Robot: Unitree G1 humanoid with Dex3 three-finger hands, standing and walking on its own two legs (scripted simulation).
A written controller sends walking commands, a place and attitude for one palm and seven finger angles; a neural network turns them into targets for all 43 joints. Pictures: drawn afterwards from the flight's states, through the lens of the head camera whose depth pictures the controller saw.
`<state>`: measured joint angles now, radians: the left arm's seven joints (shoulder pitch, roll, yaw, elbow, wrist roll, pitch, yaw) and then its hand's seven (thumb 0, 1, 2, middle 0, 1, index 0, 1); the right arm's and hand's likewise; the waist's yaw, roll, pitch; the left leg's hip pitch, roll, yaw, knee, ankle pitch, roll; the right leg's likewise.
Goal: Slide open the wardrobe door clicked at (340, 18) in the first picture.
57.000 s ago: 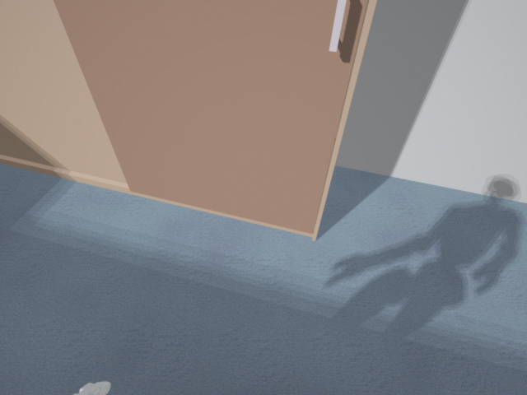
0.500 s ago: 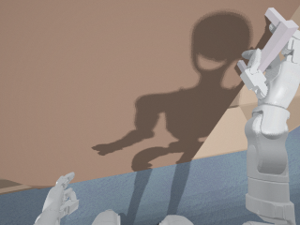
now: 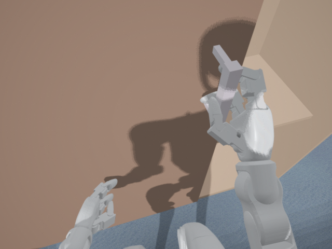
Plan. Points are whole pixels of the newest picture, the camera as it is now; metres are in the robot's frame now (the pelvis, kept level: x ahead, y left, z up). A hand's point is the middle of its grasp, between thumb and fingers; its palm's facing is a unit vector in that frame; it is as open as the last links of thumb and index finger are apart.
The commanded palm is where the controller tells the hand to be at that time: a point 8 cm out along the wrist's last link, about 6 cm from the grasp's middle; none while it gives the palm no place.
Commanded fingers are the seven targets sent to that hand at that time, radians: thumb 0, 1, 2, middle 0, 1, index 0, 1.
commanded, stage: step sideways, sliding the door along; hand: right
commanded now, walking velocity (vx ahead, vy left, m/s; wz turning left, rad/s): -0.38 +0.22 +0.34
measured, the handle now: (218, 91) +0.34 -0.12 +0.21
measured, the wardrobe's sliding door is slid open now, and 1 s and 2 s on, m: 0.50 0.50 0.50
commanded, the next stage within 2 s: stop walking and hold the door there in 1.12 s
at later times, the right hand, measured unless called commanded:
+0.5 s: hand (219, 120) +0.29 -0.11 +0.20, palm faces -0.21 +0.97 -0.14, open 6.9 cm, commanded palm +0.28 -0.16 +0.18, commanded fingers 0.00 -0.90 -0.90 0.45 1.40 0.45 1.40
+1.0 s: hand (207, 120) +0.28 -0.09 +0.21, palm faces +0.11 +0.99 -0.05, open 6.6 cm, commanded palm +0.25 -0.08 +0.20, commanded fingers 0.00 -0.90 -0.90 0.45 1.40 0.45 1.40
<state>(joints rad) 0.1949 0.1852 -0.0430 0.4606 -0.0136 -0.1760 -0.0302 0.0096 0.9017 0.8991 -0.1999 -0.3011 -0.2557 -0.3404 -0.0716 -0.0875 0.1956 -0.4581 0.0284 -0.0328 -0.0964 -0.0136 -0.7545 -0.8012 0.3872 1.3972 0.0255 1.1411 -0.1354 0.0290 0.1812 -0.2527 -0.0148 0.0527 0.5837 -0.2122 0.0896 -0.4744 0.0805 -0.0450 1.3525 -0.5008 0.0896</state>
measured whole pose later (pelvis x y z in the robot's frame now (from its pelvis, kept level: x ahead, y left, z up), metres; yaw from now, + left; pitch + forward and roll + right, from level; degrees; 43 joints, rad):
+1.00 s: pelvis -0.16 +0.00 -0.01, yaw +13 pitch +0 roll +0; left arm 0.20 0.23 -0.02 0.69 -0.05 -0.02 0.07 0.01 0.90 0.90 -0.20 -0.30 -0.20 -0.30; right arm -0.60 -0.24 -0.17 0.27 0.09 0.03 -0.20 0.03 -0.81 -0.86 0.38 1.40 0.09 1.31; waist -0.05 -0.03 0.08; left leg -0.06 0.06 0.16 0.53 -0.45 -0.01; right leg -0.48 -0.12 -0.04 0.87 -0.48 0.02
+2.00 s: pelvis -0.16 +0.09 +0.00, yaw +15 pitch +0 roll +1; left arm 0.27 0.23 -0.05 0.69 -0.04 -0.02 0.07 0.01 0.90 0.90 -0.20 -0.30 -0.20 -0.30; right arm -0.46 -0.50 -0.39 0.49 0.04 -0.11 -0.13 -0.07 -0.69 -0.78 0.45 1.40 0.20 1.32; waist 0.02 -0.05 0.03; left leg -0.25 0.00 0.09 0.51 -0.27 0.02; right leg -0.30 -0.07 -0.17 0.57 -0.26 -0.02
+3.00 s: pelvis -0.19 -0.01 -0.01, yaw +12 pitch -1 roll -2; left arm 0.20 0.35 0.03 0.72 -0.04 0.01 0.12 0.01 0.91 0.90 -0.19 -0.30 -0.20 -0.30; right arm -0.72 -0.41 -0.23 0.71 0.02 -0.17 -0.04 -0.15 -0.65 -0.80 0.45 1.40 0.36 1.37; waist 0.06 0.00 0.05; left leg -0.36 0.21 0.04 0.64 -0.24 -0.10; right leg -0.30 -0.01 -0.07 0.58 -0.21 0.01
